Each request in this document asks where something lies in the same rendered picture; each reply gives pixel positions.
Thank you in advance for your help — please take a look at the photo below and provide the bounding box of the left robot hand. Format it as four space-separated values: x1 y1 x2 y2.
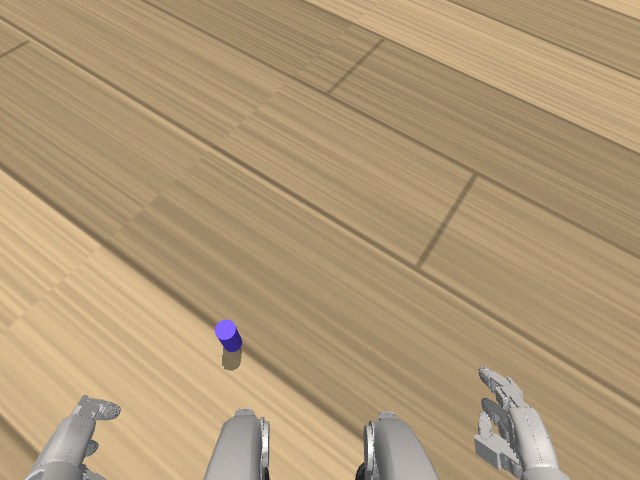
30 395 121 480

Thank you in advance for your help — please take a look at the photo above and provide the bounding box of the can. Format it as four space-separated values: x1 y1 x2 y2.
215 320 242 352

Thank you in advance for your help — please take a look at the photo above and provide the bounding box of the right robot hand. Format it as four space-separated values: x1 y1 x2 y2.
474 366 560 480

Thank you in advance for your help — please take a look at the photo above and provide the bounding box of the left robot arm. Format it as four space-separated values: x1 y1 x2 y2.
24 461 83 480

